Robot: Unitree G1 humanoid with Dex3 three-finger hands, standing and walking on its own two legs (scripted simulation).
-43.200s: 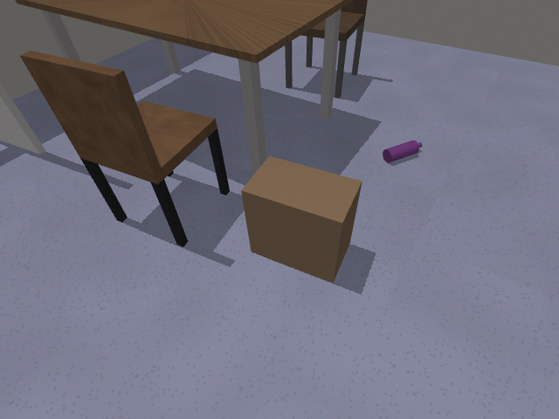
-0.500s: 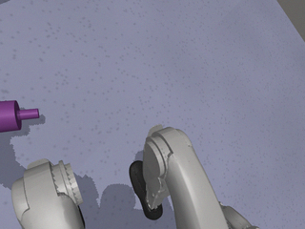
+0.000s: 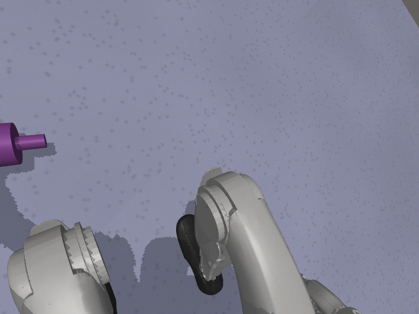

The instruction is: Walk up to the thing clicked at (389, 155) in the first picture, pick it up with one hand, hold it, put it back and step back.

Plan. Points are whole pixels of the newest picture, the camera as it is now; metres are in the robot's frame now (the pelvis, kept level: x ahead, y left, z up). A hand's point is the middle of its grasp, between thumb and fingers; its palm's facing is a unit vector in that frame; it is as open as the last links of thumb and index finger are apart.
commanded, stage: open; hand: left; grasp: from above
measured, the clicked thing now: out of the picture +0.46 +0.31 -0.26
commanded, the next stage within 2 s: withdraw in 0.12 s
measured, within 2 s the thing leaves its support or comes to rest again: rests again in 0.20 s
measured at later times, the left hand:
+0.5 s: hand out of the picture +0.46 +0.33 -0.19, palm faces -0.25 -0.07 -0.97, open 13.9 cm
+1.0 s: hand out of the picture +0.40 +0.31 -0.10, palm faces -0.51 -0.14 -0.85, open 13.9 cm
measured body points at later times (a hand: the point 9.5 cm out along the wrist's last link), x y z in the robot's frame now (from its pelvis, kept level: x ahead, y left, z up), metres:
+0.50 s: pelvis +0.00 +0.00 +0.00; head +0.24 +0.13 +0.36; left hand +0.47 +0.33 -0.14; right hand +0.07 -0.25 -0.06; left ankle +0.06 +0.12 -0.27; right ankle +0.12 -0.12 -0.27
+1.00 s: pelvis -0.02 -0.01 +0.06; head +0.21 +0.08 +0.44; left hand +0.43 +0.32 -0.05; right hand +0.08 -0.30 -0.04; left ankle +0.06 +0.12 -0.27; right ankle +0.12 -0.12 -0.27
